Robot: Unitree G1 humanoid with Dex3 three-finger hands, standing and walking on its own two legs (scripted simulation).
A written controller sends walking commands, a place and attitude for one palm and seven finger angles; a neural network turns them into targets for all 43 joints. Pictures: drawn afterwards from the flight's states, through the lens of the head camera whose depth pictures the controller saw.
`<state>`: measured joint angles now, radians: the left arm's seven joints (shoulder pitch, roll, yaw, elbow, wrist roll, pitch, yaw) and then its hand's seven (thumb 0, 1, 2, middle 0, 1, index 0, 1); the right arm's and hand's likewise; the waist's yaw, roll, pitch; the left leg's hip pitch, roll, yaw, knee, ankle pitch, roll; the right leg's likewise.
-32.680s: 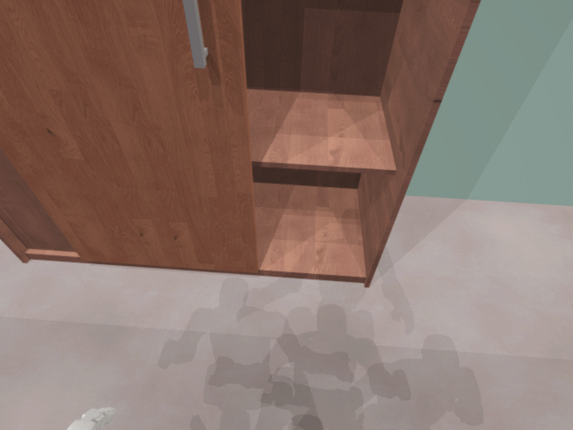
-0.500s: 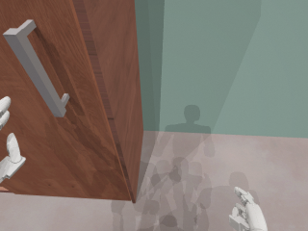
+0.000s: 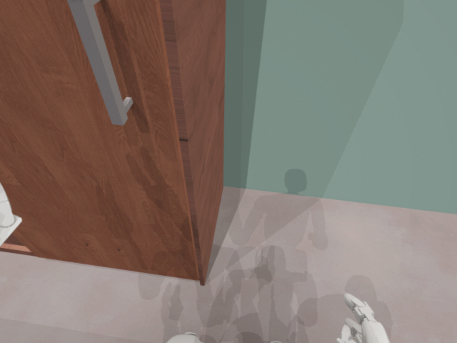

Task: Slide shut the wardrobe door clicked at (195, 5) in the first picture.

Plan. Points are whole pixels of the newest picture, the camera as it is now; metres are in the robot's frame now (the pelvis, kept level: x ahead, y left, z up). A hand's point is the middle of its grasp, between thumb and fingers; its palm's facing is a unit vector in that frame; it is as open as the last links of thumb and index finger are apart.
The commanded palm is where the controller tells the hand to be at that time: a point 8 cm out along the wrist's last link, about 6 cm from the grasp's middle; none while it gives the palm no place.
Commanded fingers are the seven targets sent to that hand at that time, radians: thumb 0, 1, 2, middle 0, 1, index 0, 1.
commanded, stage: step back with the hand held close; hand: left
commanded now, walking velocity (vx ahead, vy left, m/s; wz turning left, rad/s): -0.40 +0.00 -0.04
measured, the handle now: (108, 62) +0.45 +0.23 +0.26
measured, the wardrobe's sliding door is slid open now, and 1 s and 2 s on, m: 0.00 0.00 0.00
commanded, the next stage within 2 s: stop stepping back and stand still in 0.28 s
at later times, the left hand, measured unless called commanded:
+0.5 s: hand out of the picture +0.11 +0.23 +0.20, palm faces +0.39 -0.81 -0.43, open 7.4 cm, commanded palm +0.05 +0.27 +0.20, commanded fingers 0.00 0.90 0.90 -0.20 -0.30 -0.20 -0.30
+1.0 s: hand out of the picture +0.05 +0.22 +0.20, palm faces +0.40 -0.81 -0.42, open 7.4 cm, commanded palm +0.01 +0.27 +0.20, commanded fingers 0.00 0.90 0.90 -0.20 -0.30 -0.20 -0.30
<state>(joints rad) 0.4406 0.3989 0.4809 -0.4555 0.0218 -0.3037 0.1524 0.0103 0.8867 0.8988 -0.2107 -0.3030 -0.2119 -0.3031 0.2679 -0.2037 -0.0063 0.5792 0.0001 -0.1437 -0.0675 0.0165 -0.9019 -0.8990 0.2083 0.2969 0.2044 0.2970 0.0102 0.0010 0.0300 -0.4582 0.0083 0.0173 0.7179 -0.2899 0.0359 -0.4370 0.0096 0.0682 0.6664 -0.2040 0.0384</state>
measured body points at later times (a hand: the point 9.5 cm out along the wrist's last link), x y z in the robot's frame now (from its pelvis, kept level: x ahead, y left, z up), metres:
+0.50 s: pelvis -0.11 -0.01 +0.01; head -0.08 +0.00 +0.46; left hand +0.09 +0.27 +0.23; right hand +0.05 -0.24 -0.07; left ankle +0.01 +0.11 -0.70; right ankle -0.18 -0.13 -0.72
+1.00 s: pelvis -0.16 -0.02 +0.02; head -0.18 -0.01 +0.47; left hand +0.03 +0.26 +0.22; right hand -0.04 -0.27 -0.07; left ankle -0.14 +0.09 -0.68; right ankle -0.18 -0.12 -0.71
